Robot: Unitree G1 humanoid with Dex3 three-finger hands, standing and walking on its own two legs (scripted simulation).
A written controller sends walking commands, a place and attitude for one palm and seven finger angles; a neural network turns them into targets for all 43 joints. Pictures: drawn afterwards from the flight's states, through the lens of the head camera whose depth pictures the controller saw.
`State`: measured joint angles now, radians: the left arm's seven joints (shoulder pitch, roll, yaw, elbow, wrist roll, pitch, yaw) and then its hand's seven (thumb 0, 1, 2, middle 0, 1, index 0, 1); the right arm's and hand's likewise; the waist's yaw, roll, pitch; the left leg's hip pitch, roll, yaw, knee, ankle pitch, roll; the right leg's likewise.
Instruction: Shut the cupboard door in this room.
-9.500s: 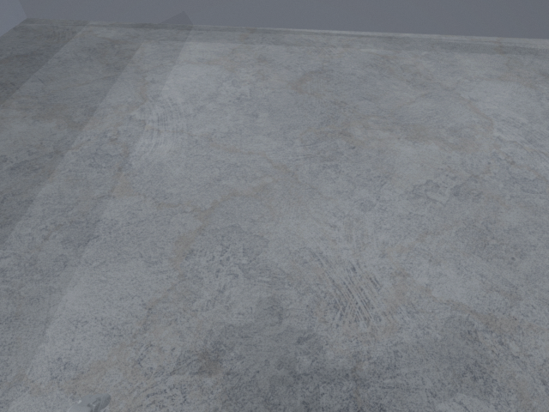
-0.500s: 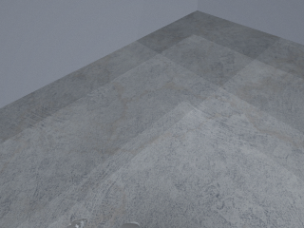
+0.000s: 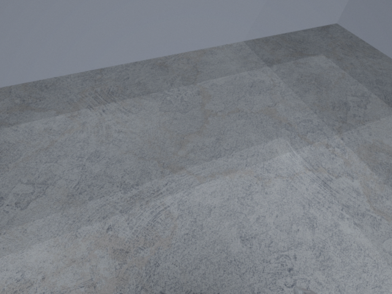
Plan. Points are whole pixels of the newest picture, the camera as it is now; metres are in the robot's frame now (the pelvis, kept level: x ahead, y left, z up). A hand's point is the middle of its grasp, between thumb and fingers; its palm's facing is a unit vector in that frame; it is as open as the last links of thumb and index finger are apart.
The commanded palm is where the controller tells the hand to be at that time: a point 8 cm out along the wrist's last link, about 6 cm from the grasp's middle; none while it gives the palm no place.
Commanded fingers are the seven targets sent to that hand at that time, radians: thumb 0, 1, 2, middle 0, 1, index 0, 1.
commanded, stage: turn or walk to find it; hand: left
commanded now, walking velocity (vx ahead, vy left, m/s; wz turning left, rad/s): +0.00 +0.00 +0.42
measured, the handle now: out of the picture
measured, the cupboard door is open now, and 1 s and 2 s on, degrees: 90 90 90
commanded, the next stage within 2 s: none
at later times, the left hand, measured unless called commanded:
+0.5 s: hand out of the picture +0.09 +0.22 -0.14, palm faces +0.14 -0.96 -0.25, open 7.4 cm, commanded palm none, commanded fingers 0.00 0.90 0.90 -0.20 -0.30 -0.20 -0.30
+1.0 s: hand out of the picture -0.08 +0.15 -0.15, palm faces +0.43 -0.86 -0.28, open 7.3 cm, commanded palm none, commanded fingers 0.00 0.90 0.90 -0.20 -0.30 -0.20 -0.30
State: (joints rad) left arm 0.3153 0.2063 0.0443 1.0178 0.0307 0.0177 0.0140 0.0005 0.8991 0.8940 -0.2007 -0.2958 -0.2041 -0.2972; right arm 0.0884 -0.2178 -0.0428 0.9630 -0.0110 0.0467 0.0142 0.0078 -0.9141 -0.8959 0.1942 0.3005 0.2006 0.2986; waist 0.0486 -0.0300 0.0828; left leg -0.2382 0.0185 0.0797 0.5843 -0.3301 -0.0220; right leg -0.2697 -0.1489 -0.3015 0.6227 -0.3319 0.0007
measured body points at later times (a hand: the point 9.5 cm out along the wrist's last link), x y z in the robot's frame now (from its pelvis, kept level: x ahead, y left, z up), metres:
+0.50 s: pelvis -0.01 +0.00 +0.01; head +0.04 +0.01 +0.46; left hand +0.08 +0.27 -0.12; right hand +0.04 -0.24 -0.14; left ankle -0.02 +0.10 -0.73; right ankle -0.01 -0.13 -0.69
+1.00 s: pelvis -0.02 -0.04 +0.01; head +0.01 -0.05 +0.46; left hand -0.11 +0.20 -0.13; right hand +0.15 -0.25 -0.15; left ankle -0.11 +0.10 -0.66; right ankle -0.01 -0.12 -0.73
